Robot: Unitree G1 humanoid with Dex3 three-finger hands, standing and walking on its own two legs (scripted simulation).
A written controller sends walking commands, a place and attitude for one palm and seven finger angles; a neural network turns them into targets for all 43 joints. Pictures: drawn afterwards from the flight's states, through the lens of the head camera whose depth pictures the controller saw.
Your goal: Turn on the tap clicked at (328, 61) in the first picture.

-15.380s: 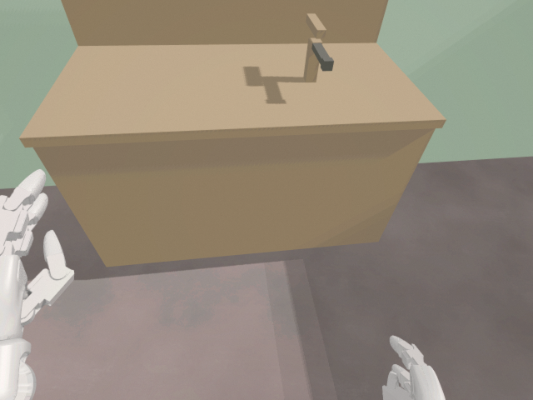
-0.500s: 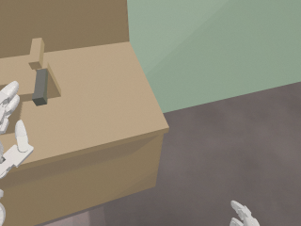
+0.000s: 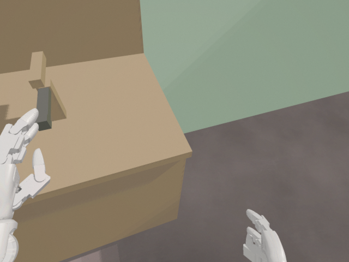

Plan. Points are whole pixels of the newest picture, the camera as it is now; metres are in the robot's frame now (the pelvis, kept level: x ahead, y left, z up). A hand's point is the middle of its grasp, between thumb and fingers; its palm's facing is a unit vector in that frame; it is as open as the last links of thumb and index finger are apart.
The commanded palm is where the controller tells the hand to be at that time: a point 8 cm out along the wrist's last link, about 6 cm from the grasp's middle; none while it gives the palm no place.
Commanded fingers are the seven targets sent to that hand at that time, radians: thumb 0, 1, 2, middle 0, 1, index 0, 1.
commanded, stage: come to a stop and stand still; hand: left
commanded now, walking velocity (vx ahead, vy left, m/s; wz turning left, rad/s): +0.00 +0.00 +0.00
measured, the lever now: (43, 122) +0.39 +0.35 +0.08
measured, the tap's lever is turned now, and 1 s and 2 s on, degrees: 0 0 0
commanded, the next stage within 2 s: look again from close up in 0.44 s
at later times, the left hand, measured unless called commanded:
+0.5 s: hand (31, 163) +0.24 +0.26 +0.16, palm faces +0.38 -0.84 -0.38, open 7.4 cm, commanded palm +0.18 +0.29 +0.18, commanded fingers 0.00 0.90 0.90 -0.20 -0.30 -0.20 -0.30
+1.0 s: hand (14, 150) +0.24 +0.28 +0.19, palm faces +0.45 -0.79 -0.42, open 7.4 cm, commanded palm +0.15 +0.29 +0.17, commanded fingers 0.00 0.90 0.90 -0.20 -0.30 -0.20 -0.30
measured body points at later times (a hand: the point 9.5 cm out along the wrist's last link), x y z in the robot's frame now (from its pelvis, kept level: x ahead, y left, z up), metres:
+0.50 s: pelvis +0.02 +0.01 +0.00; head +0.05 +0.03 +0.45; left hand +0.21 +0.31 +0.18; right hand +0.21 -0.21 -0.06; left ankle +0.00 +0.11 -0.74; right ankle +0.06 -0.13 -0.74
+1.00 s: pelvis +0.01 +0.00 +0.00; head +0.03 +0.02 +0.45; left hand +0.21 +0.32 +0.21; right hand +0.19 -0.20 -0.08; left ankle +0.00 +0.11 -0.74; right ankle +0.06 -0.12 -0.74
